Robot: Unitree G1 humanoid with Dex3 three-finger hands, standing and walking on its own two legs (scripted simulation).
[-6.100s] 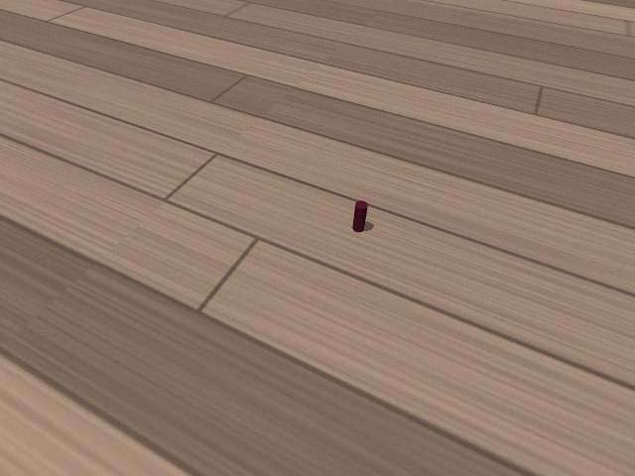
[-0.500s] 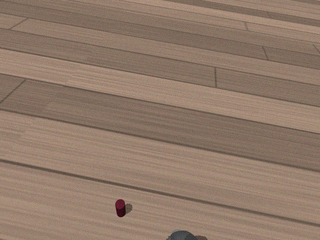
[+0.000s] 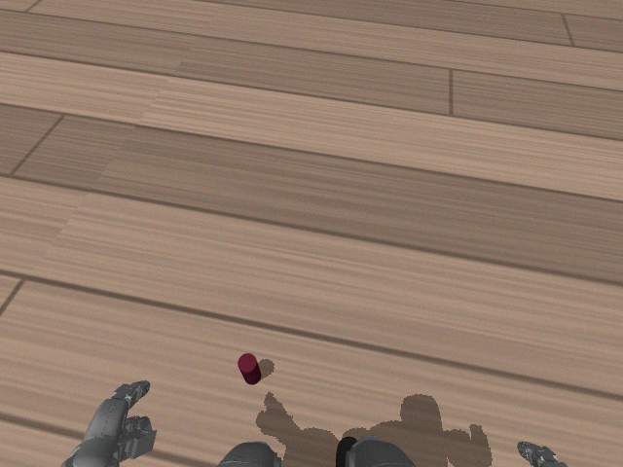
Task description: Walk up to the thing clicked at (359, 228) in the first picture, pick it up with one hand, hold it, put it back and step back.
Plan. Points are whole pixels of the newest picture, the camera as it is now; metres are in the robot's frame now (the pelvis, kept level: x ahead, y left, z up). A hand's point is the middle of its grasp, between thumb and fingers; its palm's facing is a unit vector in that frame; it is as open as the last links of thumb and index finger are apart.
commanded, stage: walk up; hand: left
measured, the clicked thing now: (250, 369) +0.41 +0.19 -0.68
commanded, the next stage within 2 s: none
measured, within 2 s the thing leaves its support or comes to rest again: neither
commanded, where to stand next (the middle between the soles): +0.06 -0.01 m, yaw -2 degrees
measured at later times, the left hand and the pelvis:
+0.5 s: hand out of the picture -0.04 +0.31 -0.13, palm faces -0.11 -0.90 -0.42, open 7.4 cm; pelvis -0.06 +0.01 +0.02, yaw -4 degrees
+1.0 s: hand out of the picture +0.03 +0.27 -0.14, palm faces +0.00 -0.93 -0.37, open 7.4 cm; pelvis -0.01 -0.01 +0.00, yaw +1 degrees
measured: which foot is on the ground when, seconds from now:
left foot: up 0.00-0.08, down 0.10-0.60, up 0.62-0.98, down 1.00-1.00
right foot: down 0.00-0.14, up 0.16-0.58, down 0.60-1.00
